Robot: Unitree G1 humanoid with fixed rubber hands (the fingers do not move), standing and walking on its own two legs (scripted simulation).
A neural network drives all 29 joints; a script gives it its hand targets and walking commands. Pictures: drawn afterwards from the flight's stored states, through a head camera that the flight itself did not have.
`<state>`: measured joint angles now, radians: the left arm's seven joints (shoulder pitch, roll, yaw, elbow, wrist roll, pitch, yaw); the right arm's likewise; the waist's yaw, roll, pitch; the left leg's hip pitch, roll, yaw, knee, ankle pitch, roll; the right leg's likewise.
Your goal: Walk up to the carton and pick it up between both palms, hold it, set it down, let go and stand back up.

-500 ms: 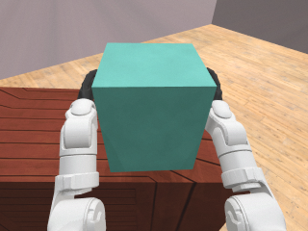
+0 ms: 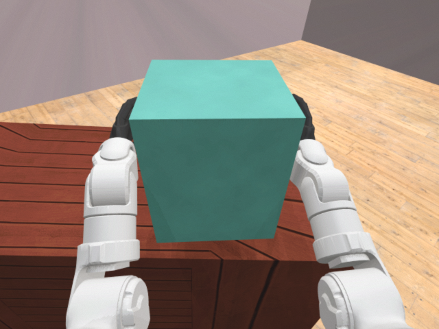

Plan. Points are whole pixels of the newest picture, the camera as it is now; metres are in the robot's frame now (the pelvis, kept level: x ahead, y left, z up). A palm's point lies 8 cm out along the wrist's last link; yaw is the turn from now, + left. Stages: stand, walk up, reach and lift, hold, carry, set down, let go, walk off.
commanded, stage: hold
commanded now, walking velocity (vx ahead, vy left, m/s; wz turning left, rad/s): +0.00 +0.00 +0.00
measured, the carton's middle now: (214, 151) +0.38 +0.01 +0.19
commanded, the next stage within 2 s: none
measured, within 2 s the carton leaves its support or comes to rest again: neither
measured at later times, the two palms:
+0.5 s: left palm (128, 143) +0.37 +0.15 +0.21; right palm (306, 148) +0.36 -0.15 +0.21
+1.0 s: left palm (126, 141) +0.37 +0.15 +0.21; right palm (305, 147) +0.36 -0.15 +0.21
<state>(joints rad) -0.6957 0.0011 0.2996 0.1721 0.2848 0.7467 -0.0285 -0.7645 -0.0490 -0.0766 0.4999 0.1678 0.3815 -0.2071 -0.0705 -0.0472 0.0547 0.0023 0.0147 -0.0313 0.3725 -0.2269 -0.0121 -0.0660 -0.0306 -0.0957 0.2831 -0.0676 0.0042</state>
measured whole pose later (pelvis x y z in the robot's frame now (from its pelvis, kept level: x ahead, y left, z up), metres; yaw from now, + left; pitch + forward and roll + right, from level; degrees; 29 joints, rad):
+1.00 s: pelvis +0.00 +0.00 +0.00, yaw +0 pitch -10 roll -1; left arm -0.67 -0.01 0.31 0.12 0.31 0.77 -0.05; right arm -0.72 -0.03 -0.07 0.46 0.15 0.37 -0.21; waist -0.10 -0.04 0.07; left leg 0.03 0.01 -0.04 0.37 -0.23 -0.01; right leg -0.03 -0.03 -0.10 0.28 -0.07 0.01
